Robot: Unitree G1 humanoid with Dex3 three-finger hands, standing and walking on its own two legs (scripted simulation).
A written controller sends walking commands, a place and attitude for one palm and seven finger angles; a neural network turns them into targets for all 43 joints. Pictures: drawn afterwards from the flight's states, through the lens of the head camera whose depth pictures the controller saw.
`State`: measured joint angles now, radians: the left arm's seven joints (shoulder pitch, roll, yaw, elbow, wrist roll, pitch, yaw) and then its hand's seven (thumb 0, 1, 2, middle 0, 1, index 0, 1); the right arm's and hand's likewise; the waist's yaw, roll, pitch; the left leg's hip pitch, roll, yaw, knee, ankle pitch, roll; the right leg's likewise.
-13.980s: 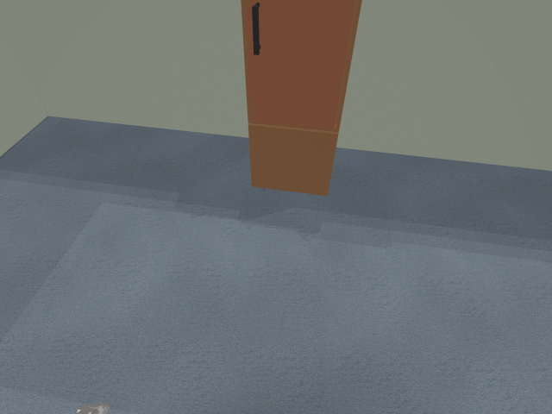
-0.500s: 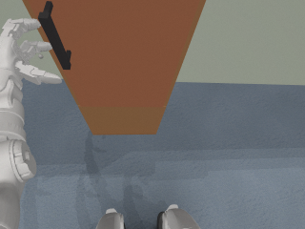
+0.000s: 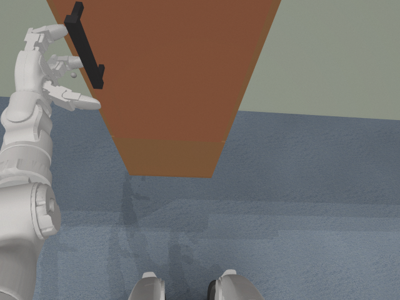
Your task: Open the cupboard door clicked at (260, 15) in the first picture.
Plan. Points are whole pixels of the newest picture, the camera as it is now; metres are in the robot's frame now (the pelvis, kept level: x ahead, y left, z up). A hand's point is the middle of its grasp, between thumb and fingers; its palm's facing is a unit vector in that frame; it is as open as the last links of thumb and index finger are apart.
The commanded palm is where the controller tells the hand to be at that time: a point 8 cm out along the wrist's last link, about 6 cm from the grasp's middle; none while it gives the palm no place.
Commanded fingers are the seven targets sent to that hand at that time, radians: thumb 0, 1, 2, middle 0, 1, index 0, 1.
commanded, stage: slide the fingers in behind the handle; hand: left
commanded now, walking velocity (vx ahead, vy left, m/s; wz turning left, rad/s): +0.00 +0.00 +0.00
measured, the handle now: (89, 50) +0.57 +0.19 +0.10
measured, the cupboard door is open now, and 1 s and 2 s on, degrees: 0 1 22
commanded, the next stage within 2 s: close the thumb around the handle in 0.46 s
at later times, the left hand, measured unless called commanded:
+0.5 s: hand (94, 74) +0.51 +0.17 +0.10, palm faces -0.10 -0.99 -0.03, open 14.8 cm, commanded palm +0.50 +0.20 +0.09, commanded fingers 0.00 -0.50 0.30 -0.30 -1.20 -0.30 -1.20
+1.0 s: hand (98, 70) +0.52 +0.17 +0.10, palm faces -0.06 -1.00 -0.02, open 8.8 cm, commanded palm +0.50 +0.21 +0.09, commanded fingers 0.00 0.79 0.85 -0.39 -1.34 -0.39 -1.34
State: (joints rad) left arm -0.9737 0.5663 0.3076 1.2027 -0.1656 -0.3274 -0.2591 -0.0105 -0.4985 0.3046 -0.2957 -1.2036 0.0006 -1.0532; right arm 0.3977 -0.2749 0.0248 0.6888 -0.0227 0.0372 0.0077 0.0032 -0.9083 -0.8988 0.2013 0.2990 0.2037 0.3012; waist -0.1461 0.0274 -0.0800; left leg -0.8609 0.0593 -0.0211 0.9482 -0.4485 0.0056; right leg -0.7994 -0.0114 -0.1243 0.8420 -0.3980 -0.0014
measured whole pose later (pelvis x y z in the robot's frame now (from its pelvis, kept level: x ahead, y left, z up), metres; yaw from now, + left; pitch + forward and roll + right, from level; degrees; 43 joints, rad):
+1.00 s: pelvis -0.02 +0.00 +0.00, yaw -2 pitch +20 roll -3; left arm -1.01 0.57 0.39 1.23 -0.09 -0.34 -0.29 0.00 0.26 0.63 -0.35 -1.29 -0.34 -1.28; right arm 0.44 -0.29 0.04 0.64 -0.01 0.04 0.00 0.00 -0.91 -0.90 0.20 0.30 0.20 0.30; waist -0.19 0.04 -0.07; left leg -0.88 0.07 0.01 0.95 -0.43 0.01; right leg -0.85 0.01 -0.07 0.87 -0.38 0.00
